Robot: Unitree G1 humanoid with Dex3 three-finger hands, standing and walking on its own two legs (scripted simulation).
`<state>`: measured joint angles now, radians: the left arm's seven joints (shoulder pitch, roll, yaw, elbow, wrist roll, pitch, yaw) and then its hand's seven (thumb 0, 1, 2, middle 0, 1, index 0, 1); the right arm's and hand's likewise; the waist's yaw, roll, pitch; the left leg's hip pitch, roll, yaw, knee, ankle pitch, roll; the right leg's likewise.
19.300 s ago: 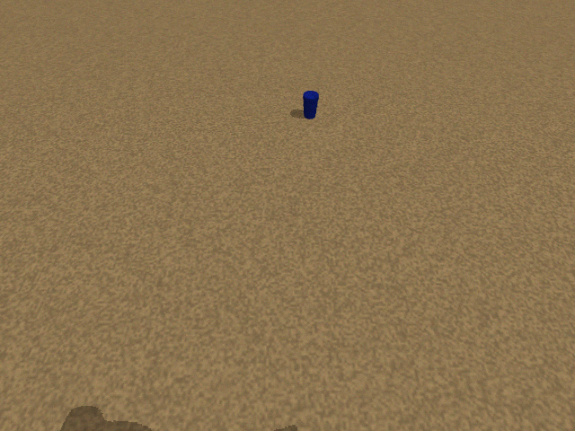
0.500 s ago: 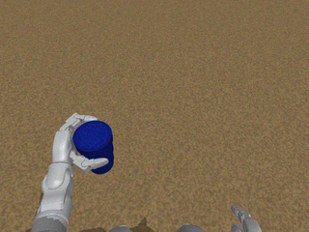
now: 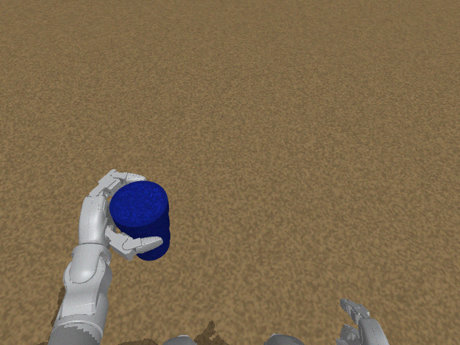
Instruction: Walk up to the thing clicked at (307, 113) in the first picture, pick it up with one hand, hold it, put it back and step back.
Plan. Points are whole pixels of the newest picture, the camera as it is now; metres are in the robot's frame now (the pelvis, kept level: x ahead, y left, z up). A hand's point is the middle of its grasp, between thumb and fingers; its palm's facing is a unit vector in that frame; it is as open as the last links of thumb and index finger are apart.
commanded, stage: hold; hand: left
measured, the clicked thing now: (146, 225) +0.31 +0.15 +0.01
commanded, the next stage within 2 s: crouch in 1.00 s
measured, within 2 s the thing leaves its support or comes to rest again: neither
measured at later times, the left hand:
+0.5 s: hand (133, 213) +0.32 +0.17 +0.04, palm faces +0.05 -1.00 -0.03, open 12.0 cm
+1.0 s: hand (133, 215) +0.32 +0.17 +0.04, palm faces +0.05 -1.00 -0.03, open 12.0 cm
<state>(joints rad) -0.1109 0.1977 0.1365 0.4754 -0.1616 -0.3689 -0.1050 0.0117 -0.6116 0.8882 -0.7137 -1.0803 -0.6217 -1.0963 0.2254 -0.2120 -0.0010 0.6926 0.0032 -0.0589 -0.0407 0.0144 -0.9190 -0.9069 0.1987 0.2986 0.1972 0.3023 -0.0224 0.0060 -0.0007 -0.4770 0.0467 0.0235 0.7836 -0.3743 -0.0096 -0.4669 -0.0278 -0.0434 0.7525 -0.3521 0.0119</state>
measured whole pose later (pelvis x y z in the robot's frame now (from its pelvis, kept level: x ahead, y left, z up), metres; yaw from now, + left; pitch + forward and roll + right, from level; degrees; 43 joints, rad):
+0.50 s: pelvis +0.00 +0.00 +0.00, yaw +0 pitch +4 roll -1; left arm -0.12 0.20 0.13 0.48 -0.16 -0.38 -0.10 0.01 -0.61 0.89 -0.71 -1.08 -0.62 -1.10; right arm 0.24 -0.21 0.00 0.70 0.00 -0.07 -0.03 0.01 -0.92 -0.91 0.20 0.30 0.20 0.30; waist -0.03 0.01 0.00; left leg -0.49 0.05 0.02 0.79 -0.38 -0.01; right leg -0.48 -0.03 -0.04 0.76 -0.35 0.02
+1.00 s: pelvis +0.00 +0.00 +0.00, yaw +0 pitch +4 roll -1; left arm -0.12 0.21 0.13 0.49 -0.16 -0.37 -0.11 0.01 -0.61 0.89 -0.71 -1.08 -0.62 -1.10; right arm 0.23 -0.21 0.00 0.69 0.00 -0.07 -0.03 0.01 -0.92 -0.91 0.20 0.30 0.20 0.30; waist -0.02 0.01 -0.01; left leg -0.49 0.04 0.02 0.80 -0.38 -0.01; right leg -0.48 -0.03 -0.05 0.76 -0.35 0.01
